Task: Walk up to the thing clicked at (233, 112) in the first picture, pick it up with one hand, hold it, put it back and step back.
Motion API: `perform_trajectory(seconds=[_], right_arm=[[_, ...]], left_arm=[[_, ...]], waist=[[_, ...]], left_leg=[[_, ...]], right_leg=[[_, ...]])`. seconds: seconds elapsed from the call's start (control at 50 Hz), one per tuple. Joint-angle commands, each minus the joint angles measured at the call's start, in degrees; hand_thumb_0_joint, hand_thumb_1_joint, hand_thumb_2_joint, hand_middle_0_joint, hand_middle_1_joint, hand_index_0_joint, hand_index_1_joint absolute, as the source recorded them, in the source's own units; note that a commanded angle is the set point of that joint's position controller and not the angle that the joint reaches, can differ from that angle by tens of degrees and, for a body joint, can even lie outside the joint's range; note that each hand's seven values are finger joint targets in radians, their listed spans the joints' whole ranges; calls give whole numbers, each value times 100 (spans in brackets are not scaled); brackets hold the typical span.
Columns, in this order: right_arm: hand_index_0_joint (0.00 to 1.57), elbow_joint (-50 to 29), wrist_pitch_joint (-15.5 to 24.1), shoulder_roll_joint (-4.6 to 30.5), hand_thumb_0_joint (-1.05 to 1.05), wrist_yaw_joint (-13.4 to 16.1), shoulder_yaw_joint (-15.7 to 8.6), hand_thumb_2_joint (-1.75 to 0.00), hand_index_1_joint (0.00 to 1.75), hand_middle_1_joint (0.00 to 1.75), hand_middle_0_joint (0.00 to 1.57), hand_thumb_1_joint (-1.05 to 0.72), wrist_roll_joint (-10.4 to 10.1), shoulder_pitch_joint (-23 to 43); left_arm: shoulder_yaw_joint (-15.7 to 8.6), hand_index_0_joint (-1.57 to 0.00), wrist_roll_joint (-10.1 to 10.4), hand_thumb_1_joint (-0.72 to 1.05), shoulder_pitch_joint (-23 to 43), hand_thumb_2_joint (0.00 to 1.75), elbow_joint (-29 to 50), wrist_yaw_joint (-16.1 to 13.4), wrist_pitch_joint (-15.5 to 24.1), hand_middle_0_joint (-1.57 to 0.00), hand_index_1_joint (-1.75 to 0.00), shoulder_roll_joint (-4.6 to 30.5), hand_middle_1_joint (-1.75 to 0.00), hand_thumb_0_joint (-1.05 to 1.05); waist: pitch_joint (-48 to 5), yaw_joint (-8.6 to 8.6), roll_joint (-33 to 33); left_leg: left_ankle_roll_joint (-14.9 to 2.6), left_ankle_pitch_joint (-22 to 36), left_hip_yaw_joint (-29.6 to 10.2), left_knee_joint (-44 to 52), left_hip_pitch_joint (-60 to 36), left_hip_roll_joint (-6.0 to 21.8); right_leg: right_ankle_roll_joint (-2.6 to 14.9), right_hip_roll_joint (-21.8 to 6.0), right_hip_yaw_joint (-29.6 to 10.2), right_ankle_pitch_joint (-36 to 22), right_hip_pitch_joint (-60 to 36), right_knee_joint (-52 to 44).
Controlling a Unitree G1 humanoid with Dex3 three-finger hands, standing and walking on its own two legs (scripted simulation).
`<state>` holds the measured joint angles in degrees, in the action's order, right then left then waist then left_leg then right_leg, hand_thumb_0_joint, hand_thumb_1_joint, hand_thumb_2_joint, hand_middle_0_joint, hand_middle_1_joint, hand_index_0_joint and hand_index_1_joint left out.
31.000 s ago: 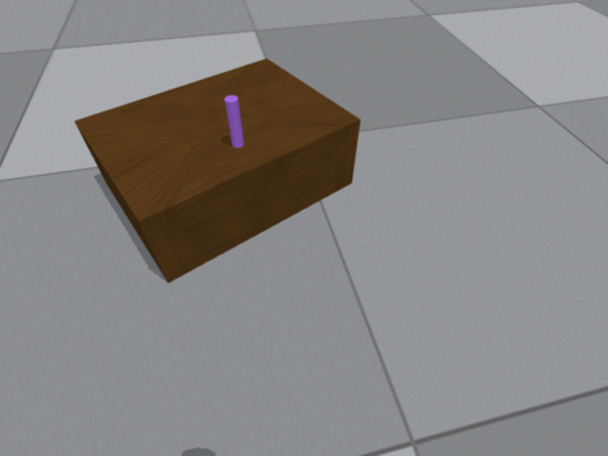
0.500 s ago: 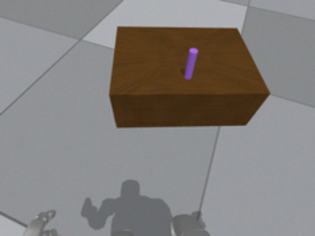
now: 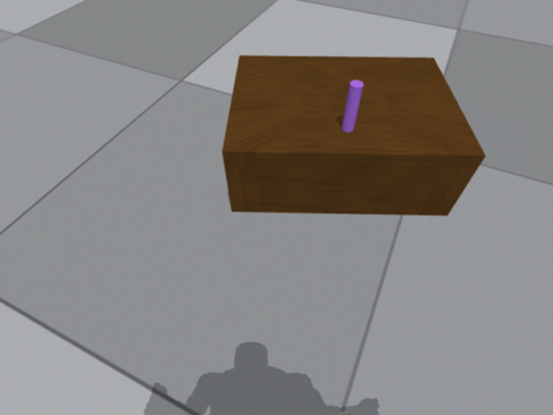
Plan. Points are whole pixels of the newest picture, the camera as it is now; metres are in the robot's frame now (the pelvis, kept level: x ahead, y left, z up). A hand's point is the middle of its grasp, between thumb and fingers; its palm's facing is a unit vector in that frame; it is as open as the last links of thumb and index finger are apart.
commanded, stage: step back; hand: right
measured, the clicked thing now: (352, 107) +1.18 -0.24 -0.29
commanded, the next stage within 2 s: stand in 0.88 s
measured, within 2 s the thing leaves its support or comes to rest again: neither
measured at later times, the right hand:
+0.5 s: hand out of the picture +0.08 -0.26 -0.14, palm faces -0.03 +0.92 -0.39, open 7.4 cm
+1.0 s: hand out of the picture +0.15 -0.23 -0.12, palm faces +0.03 +0.94 -0.34, open 7.4 cm
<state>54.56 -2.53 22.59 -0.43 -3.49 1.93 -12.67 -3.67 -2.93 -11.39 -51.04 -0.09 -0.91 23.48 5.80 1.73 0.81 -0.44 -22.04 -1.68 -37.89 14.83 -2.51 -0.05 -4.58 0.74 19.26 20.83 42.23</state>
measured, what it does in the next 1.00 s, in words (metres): stands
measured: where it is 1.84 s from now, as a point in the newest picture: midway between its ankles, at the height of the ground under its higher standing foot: outside the picture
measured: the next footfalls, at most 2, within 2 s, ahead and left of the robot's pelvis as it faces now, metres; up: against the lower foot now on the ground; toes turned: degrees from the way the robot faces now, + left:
none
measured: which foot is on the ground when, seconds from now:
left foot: down 0.00-1.00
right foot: down 0.00-1.00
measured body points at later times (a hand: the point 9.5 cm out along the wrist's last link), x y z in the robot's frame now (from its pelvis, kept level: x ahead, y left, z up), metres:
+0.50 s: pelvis +0.01 +0.01 +0.01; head +0.03 +0.02 +0.46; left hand +0.06 +0.32 -0.12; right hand +0.08 -0.30 -0.11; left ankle +0.03 +0.13 -0.72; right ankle +0.01 -0.12 -0.72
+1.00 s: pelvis +0.04 +0.02 +0.02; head +0.06 +0.03 +0.47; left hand +0.17 +0.32 -0.10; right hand +0.15 -0.28 -0.10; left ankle +0.03 +0.13 -0.72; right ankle +0.01 -0.12 -0.72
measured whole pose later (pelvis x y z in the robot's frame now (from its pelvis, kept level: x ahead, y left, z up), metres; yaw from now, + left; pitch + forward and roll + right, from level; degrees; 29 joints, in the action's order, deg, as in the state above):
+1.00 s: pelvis +0.04 +0.02 +0.02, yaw -2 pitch -2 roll +0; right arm 62.0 0.9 19.1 -0.1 -0.9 0.3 -2.3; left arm -0.3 -0.1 -3.1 -60.8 -0.2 0.9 20.7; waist 4.0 0.0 0.8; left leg -1.0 -15.2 0.9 -25.6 8.4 -0.7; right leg -1.9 -2.0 -0.8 15.7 7.5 25.0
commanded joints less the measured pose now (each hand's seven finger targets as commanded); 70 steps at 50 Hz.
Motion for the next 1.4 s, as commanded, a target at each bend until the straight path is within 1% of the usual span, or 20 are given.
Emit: perform_trajectory(seconds=[0.0, 0.06, 0.12, 0.18, 0.2, 0.22, 0.24, 0.26, 0.4, 0.44, 0.46, 0.48, 0.5, 0.56, 0.58, 0.62, 0.74, 0.84, 0.94, 1.38], right_arm=[[20, -447, 347, 1975, 0, 28, -447, -90, 30, 30, 20, -90, 58, 207], [20, -469, 467, 1332, 0, 78, -243, -90, 30, 30, 20, -90, 82, 785], [20, -375, 413, 1356, 0, 16, -265, -90, 30, 30, 20, -90, 110, 635], [20, -380, 282, 1148, 0, 7, -221, -90, 30, 30, 20, -90, 49, 600], [20, -416, 275, 909, 0, 10, -156, -90, 30, 30, 20, -90, 19, 512], [20, -445, 279, 792, 0, 21, -149, -90, 30, 30, 20, -90, 4, 651], [20, -372, 276, 909, 0, 48, -211, -90, 30, 30, 20, -90, 12, 560], [20, -303, 319, 1057, 0, 40, -239, -90, 30, 30, 20, -90, 4, 346], [20, 31, 478, 744, 0, 3, -211, -90, 30, 30, 20, -90, -8, -65], [20, 52, 524, 908, 0, 83, -282, -90, 30, 30, 20, -90, 51, -7], [20, -23, 558, 1204, 0, 107, -282, -90, 30, 30, 20, -90, 47, 221], [20, -48, 535, 1470, 0, 81, -306, -90, 30, 30, 20, -90, -17, 442], [20, -50, 533, 1391, 0, 76, -292, -90, 30, 30, 20, -90, 10, 587], [20, -9, 543, 1142, 0, 101, -177, -90, 30, 30, 20, -90, -48, 755], [20, -4, 525, 996, 0, 105, -121, -90, 30, 30, 20, -90, -110, 789], [20, 35, 478, 891, 0, 132, -121, -90, 30, 30, 20, -90, -140, 643], [20, 210, 466, 946, 0, 137, -142, -90, 30, 30, 20, -90, -122, 876], [20, 277, 444, 913, 0, 126, -125, -90, 30, 30, 20, -90, -96, 1101], [20, 430, 492, 921, 0, 104, -8, -90, 30, 30, 20, -90, -177, 1152], [20, 810, 469, 896, 0, 54, 65, -90, 30, 30, 20, -90, -147, 1112]], left_arm=[[-273, -20, 129, 90, 629, 90, 357, -86, 115, -20, -30, 1229, -30, 0], [-225, -20, 201, 90, 126, 90, 48, 60, 155, -20, -30, 1038, -30, 0], [-267, -20, 168, 90, -43, 90, -91, 131, 201, -20, -30, 993, -30, 0], [-290, -20, 108, 90, -290, 90, -273, 48, 265, -20, -30, 912, -30, 0], [-328, -20, 58, 90, -307, 90, -282, 5, 311, -20, -30, 1073, -30, 0], [-392, -20, 14, 90, -490, 90, -346, -8, 361, -20, -30, 1428, -30, 0], [-447, -20, 3, 90, -209, 90, -271, -4, 411, -20, -30, 1691, -30, 0], [-448, -20, 32, 90, 107, 90, -109, -18, 447, -20, -30, 1622, -30, 0], [-221, -20, 106, 90, 472, 90, -82, 5, 371, -20, -30, 1213, -30, 0], [-39, -20, 150, 90, 344, 90, -63, 16, 329, -20, -30, 828, -30, 0], [29, -20, 248, 90, 367, 90, -64, 23, 290, -20, -30, 614, -30, 0], [-85, -20, 261, 90, 391, 90, -178, -21, 254, -20, -30, 910, -30, 0], [-52, -20, 224, 90, 388, 90, -178, -25, 273, -20, -30, 935, -30, 0], [-29, -20, 239, 90, 181, 90, -379, -52, 384, -20, -30, 826, -30, 0], [-70, -20, 256, 90, 64, 90, -458, -82, 422, -20, -30, 941, -30, 0], [-119, -20, 236, 90, 286, 90, -435, -77, 421, -20, -30, 1200, -30, 0], [-32, -20, 234, 90, 566, 90, -441, -125, 356, -20, -30, 1019, -30, 0], [-24, -20, 221, 90, 794, 90, -441, -124, 326, -20, -30, 1040, -30, 0], [106, -20, 295, 90, 946, 90, -705, -102, 288, -20, -30, 814, -30, 0], [154, -20, 249, 90, 882, 90, -1142, -31, 309, -20, -30, 847, -30, 0]], waist=[[-6, -385, -1094], [-47, 17, -598], [-211, -96, -1082], [-164, 109, -745], [-238, 123, -231], [-124, 269, 552], [142, 177, 798], [255, 31, 426], [-474, -227, 673], [-611, -250, 10], [-673, -175, -803], [-511, -119, -817], [-507, -80, -694], [-758, 46, -904], [-983, 86, -732], [-1106, -88, -218], [-1123, -91, 24], [-950, -91, -21], [-1056, -182, -145], [-653, -195, -28]], left_leg=[[-1409, -3518, -3624, 2971, 580, 2370], [-855, -1649, -1790, 2298, 485, 1516], [-730, -1751, -1321, 2187, 749, 1267], [-495, -1696, -951, 1475, 1125, 1094], [-297, -1394, -700, 866, 1520, 802], [-80, -1351, -480, -50, 1881, 219], [-13, -1070, -407, -1083, 1595, 109], [14, -739, -611, -1235, 1546, 319], [3, 366, 256, 1061, -301, 160], [-125, 889, -563, 1581, -1055, 660], [-508, 492, -1948, 2081, -785, 1588], [-981, 191, -2117, 2096, -94, 1966], [-1008, 614, -1945, 1951, -203, 1907], [-435, 3428, -806, 1126, -438, 1294], [-262, 3681, -550, 864, -328, 1068], [-98, 2722, -236, 737, -198, 728], [-299, 3273, -261, 803, -584, 903], [-234, 2756, -260, 1079, -381, 861], [-156, 3660, -404, 1625, -1193, 1020], [-42, 1587, -399, 2415, -889, 949]], right_leg=[[26, 206, -500, 1451, 1073, 929], [76, 209, -376, 473, 333, 686], [45, 442, 12, 645, -561, -308], [187, 573, 18, 112, -1560, -1769], [334, 285, -756, 497, -1896, -2097], [736, -657, -2446, 2363, -1405, -2768], [1128, -1460, -3287, 3464, -674, -3262], [1308, -1596, -3267, 3002, -605, -3144], [744, -629, -948, -440, -426, -1883], [418, -265, -514, -1161, 111, -1032], [124, 287, -153, -250, 308, -521], [101, 358, -94, 745, -210, -303], [147, 311, -163, 789, -255, -395], [157, 151, -242, -1131, -999, -1562], [192, 25, -463, -2001, -1458, -1577], [417, -316, -810, -2571, -1670, -1407], [301, -160, -467, -2842, -1461, -1282], [306, -190, -537, -2396, -1535, -1410], [120, -198, -491, -2763, -1628, -1901], [88, -287, -585, -1284, -1521, -2734]])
